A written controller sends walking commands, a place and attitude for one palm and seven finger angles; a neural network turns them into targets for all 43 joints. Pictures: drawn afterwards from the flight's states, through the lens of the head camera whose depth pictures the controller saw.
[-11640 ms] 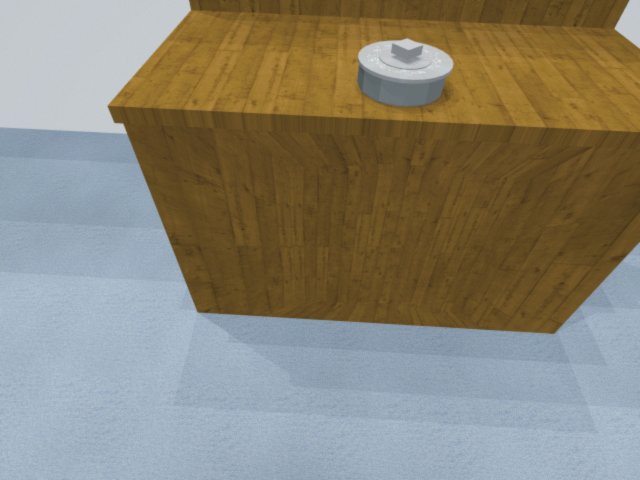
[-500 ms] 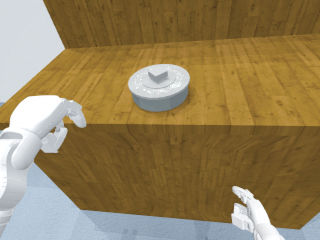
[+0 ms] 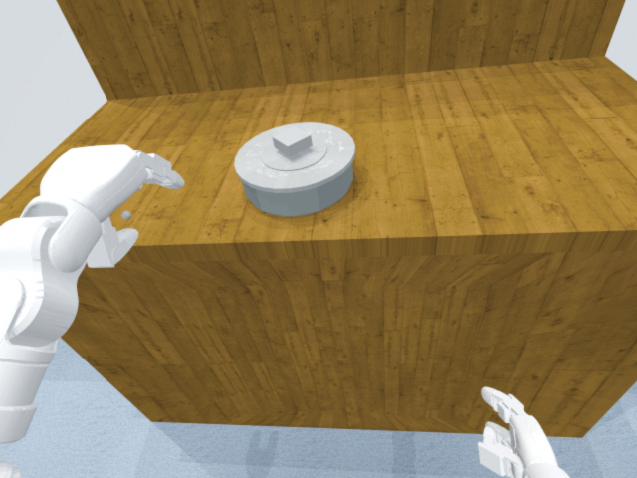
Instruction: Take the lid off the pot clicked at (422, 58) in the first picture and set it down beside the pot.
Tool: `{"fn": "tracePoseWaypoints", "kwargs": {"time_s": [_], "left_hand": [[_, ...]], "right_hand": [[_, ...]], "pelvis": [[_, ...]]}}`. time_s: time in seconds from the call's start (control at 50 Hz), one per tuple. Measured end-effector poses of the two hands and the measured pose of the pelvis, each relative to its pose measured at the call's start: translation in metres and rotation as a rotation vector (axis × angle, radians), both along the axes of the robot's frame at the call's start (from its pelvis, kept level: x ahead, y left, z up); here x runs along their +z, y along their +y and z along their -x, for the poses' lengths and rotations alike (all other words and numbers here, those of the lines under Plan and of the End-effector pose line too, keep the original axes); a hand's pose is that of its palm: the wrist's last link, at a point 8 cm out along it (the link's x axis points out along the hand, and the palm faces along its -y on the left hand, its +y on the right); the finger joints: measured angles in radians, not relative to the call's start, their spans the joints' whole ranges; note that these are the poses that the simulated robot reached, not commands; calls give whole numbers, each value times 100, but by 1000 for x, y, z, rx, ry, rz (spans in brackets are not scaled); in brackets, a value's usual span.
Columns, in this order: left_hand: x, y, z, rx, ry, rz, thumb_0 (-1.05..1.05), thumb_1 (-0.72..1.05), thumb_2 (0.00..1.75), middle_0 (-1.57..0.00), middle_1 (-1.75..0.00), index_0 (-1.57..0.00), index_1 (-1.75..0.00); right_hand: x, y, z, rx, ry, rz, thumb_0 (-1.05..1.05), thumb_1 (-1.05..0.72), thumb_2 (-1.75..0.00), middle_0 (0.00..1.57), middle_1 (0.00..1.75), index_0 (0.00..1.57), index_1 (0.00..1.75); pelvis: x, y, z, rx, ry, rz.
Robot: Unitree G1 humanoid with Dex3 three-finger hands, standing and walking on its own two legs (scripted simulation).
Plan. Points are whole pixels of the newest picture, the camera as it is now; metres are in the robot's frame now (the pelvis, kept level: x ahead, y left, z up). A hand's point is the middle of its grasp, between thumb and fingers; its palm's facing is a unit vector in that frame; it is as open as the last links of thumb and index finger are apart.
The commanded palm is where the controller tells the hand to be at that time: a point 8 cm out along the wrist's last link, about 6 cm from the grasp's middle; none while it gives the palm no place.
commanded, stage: reach forward and open the fingers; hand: left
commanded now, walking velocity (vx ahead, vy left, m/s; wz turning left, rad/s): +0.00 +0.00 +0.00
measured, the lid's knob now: (292, 141) +0.58 +0.11 +0.16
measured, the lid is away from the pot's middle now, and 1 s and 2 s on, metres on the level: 0.00 0.00 0.00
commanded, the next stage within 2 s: move the open hand above the knob in 0.42 s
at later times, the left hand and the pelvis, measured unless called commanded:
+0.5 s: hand (123, 209) +0.33 +0.25 +0.23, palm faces +0.01 -0.01 -1.00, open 10.0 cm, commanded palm +0.29 +0.25 +0.29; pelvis +0.01 +0.01 +0.00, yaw +1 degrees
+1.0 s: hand (182, 173) +0.40 +0.21 +0.23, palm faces +0.00 -0.03 -1.00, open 10.0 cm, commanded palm +0.36 +0.20 +0.29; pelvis +0.02 +0.02 +0.00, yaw +1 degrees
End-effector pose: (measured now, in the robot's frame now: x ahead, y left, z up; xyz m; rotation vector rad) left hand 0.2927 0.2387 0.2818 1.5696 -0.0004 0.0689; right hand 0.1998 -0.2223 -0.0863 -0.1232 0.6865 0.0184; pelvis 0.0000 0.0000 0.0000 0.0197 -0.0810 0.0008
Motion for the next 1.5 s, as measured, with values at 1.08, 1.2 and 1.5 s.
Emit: {"fn": "tracePoseWaypoints", "kwargs": {"time_s": [1.08, 1.2, 1.5], "left_hand": [[0, -39, -94, -51, 52, 32, 0, -41, 174, -90, -8, -90, -8], [-2, -50, -112, -49, 75, 36, 0, -41, 174, -90, -8, -90, -8], [2, -86, -155, -46, 117, 27, 0, -40, 174, -90, -8, -90, -8]], "right_hand": [[-12, 25, -16, 22, 131, -18, 1, -90, -90, 20, 30, 20, 30], [-13, 17, -15, 0, 147, -9, 1, -91, -90, 20, 30, 20, 30], [-15, 10, -18, -34, 172, -16, 1, -91, -90, 20, 30, 20, 30]], "pelvis": [[1, 15, -26, 11, 63, 1], [1, 13, -31, 13, 72, 0], [3, 8, -43, 9, 90, -4]]}}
